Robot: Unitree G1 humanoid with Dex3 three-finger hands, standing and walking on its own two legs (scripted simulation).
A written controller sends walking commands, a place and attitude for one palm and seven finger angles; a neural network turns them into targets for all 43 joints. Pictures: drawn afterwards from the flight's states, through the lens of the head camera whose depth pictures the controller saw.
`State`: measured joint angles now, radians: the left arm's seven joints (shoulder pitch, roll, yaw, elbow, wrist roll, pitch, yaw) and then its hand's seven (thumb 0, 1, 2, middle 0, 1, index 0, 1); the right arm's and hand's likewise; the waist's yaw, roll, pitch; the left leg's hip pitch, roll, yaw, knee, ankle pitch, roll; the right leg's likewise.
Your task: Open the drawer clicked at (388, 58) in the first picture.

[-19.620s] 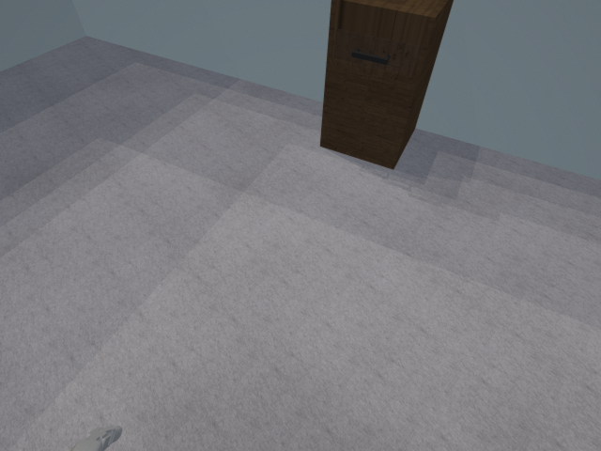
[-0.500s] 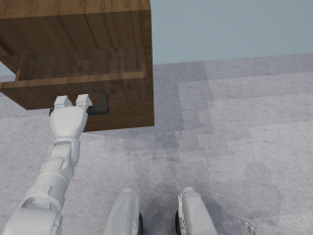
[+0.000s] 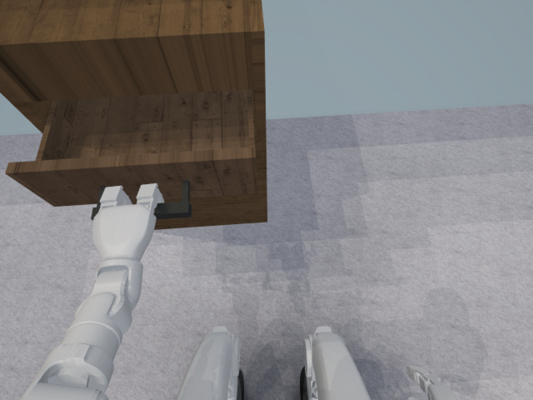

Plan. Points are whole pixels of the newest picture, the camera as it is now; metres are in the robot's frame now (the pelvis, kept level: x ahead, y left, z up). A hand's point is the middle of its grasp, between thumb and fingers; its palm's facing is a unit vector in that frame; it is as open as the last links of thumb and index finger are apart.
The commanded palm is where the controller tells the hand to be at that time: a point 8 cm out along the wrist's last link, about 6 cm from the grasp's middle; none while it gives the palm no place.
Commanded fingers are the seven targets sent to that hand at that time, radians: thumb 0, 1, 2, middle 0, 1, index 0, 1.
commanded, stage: pull the drawer open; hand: left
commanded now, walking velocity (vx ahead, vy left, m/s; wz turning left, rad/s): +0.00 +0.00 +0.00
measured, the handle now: (143, 201) +0.43 +0.23 -0.06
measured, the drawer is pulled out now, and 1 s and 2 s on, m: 0.14 0.19 0.25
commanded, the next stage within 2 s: none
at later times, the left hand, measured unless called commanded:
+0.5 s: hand (138, 250) +0.35 +0.23 -0.08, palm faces -0.04 -0.04 -1.00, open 5.5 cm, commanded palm +0.31 +0.23 -0.03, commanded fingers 0.00 0.90 0.90 -0.40 -1.35 -0.40 -1.35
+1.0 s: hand (136, 268) +0.31 +0.22 -0.08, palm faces -0.04 -0.05 -1.00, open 5.5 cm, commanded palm +0.28 +0.23 -0.03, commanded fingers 0.00 0.90 0.90 -0.40 -1.35 -0.40 -1.35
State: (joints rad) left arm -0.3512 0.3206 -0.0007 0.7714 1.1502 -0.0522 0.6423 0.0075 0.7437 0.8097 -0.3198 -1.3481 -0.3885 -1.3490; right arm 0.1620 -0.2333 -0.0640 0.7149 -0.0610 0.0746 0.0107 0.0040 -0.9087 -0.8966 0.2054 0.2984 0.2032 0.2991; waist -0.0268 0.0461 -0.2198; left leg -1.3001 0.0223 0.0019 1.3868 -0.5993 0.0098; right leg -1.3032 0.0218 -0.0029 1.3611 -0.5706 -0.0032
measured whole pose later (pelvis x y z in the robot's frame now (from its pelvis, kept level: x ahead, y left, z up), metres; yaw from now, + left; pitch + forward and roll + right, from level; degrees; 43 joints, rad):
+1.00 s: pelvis +0.00 +0.00 +0.00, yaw +0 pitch +28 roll -1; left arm -0.12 0.28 -0.04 0.57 1.16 -0.02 0.66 0.01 0.74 0.80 -0.31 -1.35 -0.40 -1.35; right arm 0.12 -0.22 -0.06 0.68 -0.06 0.07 0.00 0.01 -0.91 -0.90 0.21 0.30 0.20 0.30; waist 0.00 0.04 -0.23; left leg -1.26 0.02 0.00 1.38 -0.61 0.01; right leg -1.27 0.02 0.00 1.36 -0.58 -0.01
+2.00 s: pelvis +0.00 -0.01 +0.00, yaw +1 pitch +27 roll +0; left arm 0.11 0.26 -0.06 0.39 1.16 -0.01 0.68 0.00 0.74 0.80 -0.31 -1.35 -0.41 -1.35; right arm 0.07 -0.22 -0.05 0.64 -0.07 0.06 -0.01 0.01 -0.91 -0.90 0.21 0.30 0.20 0.30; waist 0.02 0.04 -0.23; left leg -1.25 0.02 0.00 1.40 -0.62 -0.01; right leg -1.26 0.02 -0.01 1.39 -0.60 -0.02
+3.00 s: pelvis +0.00 -0.02 -0.02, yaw +1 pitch +27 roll +1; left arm 0.31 0.27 -0.03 0.23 1.15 -0.09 0.67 0.01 0.74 0.78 -0.30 -1.35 -0.41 -1.35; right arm 0.05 -0.21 -0.04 0.61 -0.08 0.06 -0.02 0.01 -0.91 -0.90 0.21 0.30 0.20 0.30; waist 0.04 0.03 -0.24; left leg -1.29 0.02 -0.01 1.46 -0.64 -0.02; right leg -1.31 0.03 -0.01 1.47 -0.62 -0.04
